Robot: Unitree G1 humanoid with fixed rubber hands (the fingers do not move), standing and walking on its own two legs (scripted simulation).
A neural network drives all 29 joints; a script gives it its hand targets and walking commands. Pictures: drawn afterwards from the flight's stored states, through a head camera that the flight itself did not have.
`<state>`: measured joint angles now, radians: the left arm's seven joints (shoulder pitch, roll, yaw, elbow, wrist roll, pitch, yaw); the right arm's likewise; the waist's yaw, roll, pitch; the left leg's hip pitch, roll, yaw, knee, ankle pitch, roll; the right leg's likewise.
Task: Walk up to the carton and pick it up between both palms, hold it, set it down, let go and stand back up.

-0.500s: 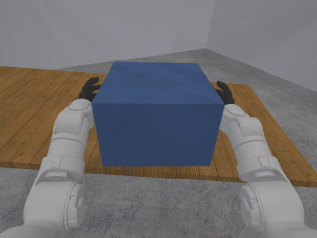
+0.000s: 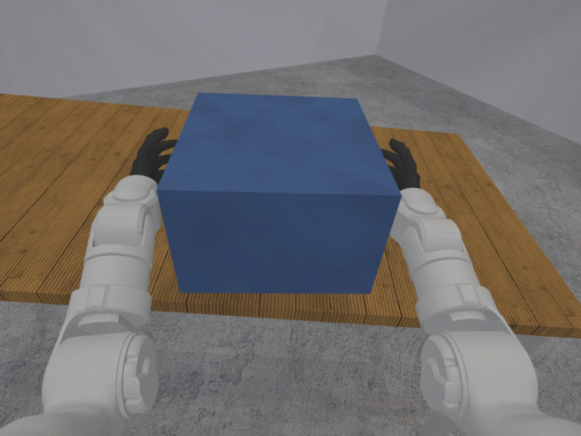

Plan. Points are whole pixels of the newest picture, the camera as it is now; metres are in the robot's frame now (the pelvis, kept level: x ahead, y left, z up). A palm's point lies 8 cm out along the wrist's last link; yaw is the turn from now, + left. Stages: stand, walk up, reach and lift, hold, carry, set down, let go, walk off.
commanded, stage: set down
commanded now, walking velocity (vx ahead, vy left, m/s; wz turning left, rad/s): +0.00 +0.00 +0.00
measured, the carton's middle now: (277, 185) +0.44 +0.00 +0.16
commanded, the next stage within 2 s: none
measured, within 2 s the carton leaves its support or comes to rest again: neither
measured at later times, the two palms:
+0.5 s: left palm (155, 180) +0.42 +0.17 +0.18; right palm (405, 203) +0.39 -0.18 +0.18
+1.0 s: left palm (171, 188) +0.44 +0.16 +0.15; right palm (406, 208) +0.41 -0.19 +0.16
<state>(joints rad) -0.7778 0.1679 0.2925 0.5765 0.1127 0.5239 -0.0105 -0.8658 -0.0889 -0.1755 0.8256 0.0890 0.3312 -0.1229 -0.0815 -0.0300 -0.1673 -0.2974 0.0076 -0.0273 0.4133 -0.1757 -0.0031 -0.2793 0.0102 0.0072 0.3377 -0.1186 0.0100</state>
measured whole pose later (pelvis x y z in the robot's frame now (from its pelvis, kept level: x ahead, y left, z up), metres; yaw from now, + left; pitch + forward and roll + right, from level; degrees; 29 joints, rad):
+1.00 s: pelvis +0.02 +0.00 +0.00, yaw +0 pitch +4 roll -1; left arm -0.76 0.16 0.24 0.72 0.11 0.33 0.00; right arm -0.76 -0.07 -0.22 0.80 0.03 0.21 -0.11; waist -0.11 -0.03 -0.14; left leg -0.27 0.01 -0.03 0.41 -0.21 0.00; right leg -0.24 0.01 0.01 0.31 -0.14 0.01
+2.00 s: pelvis +0.04 +0.01 +0.00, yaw +0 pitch +6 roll -1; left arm -0.81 0.16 0.28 0.96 0.12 0.12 -0.01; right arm -0.76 0.01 -0.45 0.87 -0.22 0.08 -0.04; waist -0.12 -0.03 -0.10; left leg -0.27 0.01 -0.03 0.41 -0.23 0.00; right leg -0.24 0.01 0.01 0.31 -0.16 0.01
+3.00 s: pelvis +0.05 +0.01 +0.00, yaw +0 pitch +6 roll -1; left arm -0.81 0.13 0.33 1.02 0.20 0.01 -0.03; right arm -0.70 0.05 -0.54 0.87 -0.33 -0.06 0.00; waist -0.12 -0.03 -0.06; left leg -0.27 0.01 -0.03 0.41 -0.24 0.00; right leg -0.24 0.01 0.01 0.31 -0.17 0.01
